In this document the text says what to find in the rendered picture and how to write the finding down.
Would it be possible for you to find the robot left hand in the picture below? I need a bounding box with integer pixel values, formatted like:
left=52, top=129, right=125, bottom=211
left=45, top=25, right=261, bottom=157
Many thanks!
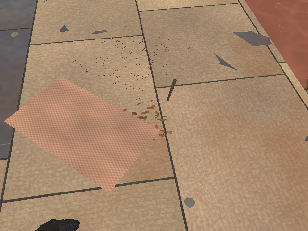
left=35, top=218, right=80, bottom=231

